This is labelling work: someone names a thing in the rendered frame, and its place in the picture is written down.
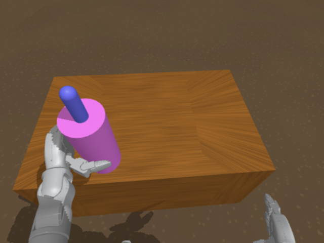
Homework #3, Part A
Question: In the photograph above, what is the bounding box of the right robot hand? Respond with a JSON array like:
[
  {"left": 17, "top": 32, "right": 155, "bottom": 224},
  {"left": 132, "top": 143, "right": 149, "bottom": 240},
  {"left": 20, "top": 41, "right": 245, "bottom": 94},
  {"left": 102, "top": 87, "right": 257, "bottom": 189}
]
[{"left": 253, "top": 193, "right": 296, "bottom": 243}]

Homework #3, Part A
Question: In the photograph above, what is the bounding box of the bottle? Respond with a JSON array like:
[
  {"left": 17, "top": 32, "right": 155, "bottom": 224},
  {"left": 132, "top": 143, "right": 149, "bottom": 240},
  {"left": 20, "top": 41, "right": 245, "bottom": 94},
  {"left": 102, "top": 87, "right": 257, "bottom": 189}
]
[{"left": 57, "top": 86, "right": 121, "bottom": 174}]

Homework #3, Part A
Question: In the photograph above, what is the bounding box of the left robot hand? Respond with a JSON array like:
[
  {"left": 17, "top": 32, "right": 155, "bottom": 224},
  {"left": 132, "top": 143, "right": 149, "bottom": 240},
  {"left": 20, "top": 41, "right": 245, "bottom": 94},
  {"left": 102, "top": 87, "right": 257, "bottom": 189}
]
[{"left": 44, "top": 124, "right": 111, "bottom": 178}]

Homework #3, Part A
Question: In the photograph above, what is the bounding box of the left robot arm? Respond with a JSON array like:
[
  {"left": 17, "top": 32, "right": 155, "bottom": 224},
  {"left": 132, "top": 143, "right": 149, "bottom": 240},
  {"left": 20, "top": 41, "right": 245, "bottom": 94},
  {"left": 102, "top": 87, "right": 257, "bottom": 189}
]
[{"left": 28, "top": 167, "right": 75, "bottom": 243}]

